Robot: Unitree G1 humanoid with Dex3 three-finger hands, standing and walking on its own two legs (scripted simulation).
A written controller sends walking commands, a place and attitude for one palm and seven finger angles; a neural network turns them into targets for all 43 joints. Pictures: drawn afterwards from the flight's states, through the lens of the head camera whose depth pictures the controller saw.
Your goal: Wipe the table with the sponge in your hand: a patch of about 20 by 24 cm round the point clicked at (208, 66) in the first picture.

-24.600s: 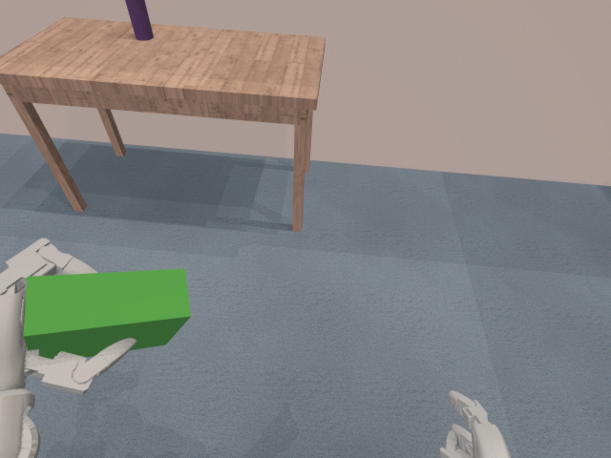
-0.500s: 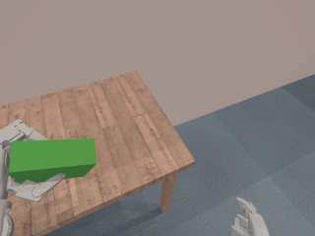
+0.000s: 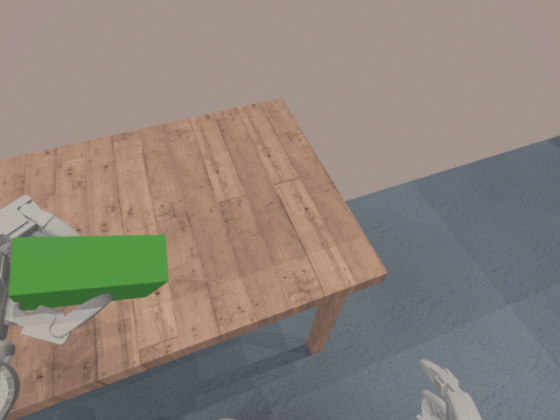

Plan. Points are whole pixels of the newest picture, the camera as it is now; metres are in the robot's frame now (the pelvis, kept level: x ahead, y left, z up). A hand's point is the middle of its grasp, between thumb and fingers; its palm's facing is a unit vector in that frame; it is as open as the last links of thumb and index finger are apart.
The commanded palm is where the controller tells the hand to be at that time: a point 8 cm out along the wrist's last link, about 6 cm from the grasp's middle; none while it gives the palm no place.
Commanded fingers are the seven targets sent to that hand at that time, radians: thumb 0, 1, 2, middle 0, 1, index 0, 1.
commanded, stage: come to a stop and stand still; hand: left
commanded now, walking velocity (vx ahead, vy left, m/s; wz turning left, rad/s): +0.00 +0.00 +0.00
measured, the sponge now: (115, 271) +0.24 +0.22 +0.12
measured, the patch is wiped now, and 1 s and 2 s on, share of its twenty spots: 0.00 0.00 0.00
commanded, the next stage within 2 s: look again from close up in 0.66 s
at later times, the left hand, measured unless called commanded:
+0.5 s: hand out of the picture +0.20 +0.33 +0.15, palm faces +0.35 -0.82 -0.45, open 9.4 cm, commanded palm +0.13 +0.35 +0.18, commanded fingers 0.00 0.10 1.30 -1.20 -1.60 -1.20 -1.60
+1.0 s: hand out of the picture +0.17 +0.31 +0.16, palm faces +0.32 -0.85 -0.42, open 9.4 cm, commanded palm +0.11 +0.34 +0.18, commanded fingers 0.00 0.10 1.30 -1.20 -1.60 -1.20 -1.60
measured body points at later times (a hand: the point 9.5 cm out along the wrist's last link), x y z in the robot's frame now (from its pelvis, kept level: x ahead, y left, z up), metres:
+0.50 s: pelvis -0.02 +0.07 +0.00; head +0.05 +0.09 +0.45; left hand +0.17 +0.37 +0.18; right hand +0.19 -0.14 -0.07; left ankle +0.01 +0.11 -0.73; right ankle +0.00 -0.04 -0.73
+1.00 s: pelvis -0.03 +0.05 +0.01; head +0.01 +0.07 +0.45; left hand +0.15 +0.35 +0.18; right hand +0.16 -0.18 -0.06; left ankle +0.01 +0.11 -0.73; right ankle +0.00 -0.04 -0.73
